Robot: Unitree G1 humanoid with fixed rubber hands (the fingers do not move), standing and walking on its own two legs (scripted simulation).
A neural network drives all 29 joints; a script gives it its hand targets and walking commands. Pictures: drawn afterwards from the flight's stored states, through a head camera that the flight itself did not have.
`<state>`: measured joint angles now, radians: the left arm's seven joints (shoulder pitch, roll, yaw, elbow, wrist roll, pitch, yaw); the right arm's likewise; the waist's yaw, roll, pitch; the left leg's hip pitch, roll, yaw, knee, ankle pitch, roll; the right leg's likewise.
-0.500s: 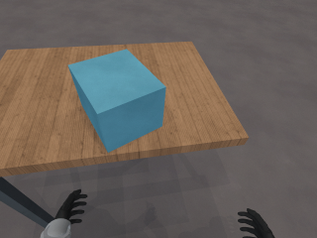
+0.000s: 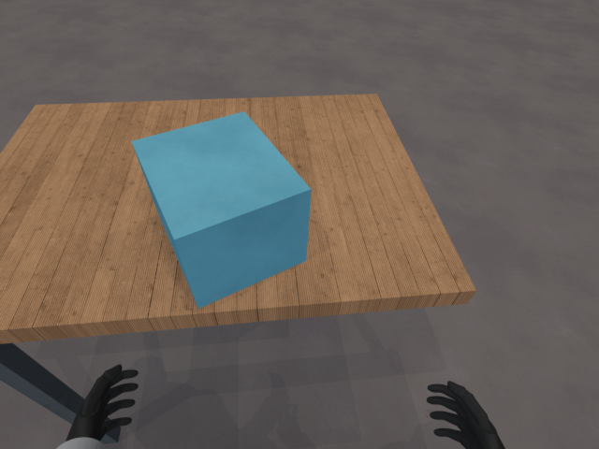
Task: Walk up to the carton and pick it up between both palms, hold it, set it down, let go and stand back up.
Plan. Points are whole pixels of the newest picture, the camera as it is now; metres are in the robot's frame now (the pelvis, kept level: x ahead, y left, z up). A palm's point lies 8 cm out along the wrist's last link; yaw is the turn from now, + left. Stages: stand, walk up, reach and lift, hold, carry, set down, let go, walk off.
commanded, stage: reach and lift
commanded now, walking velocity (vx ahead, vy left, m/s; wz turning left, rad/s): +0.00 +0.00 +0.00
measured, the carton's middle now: (222, 203) +0.45 +0.14 +0.07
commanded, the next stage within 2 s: none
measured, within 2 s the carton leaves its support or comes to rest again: neither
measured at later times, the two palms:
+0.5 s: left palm out of the picture +0.13 +0.23 +0.01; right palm (501, 437) +0.16 -0.23 -0.01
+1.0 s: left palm (104, 383) +0.18 +0.21 +0.09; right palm (491, 352) +0.24 -0.22 +0.05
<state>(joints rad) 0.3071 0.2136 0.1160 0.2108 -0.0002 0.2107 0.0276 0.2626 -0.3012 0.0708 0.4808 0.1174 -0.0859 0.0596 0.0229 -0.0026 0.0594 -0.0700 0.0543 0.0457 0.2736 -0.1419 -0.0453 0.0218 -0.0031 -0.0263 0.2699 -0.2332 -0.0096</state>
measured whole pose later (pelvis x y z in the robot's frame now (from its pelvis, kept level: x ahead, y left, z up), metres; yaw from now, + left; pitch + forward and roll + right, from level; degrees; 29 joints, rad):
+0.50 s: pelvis -0.03 -0.01 +0.00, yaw +0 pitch -3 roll +0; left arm 0.39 0.13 0.08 -0.08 -0.03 0.27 0.15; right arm 0.30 -0.37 0.06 0.25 0.27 -0.01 0.13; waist 0.07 -0.02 0.02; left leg -0.10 0.07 0.04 0.23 -0.07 -0.05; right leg -0.04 0.02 -0.02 0.27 -0.18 -0.02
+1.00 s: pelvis -0.04 -0.01 +0.00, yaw -2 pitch -3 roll +0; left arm 0.17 0.01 0.09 -0.42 -0.03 0.57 0.26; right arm 0.00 -0.46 0.08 0.16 0.43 0.15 0.10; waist 0.09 -0.01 0.07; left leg -0.12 0.08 0.06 0.24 -0.06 -0.06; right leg -0.08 0.03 0.01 0.31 -0.18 -0.03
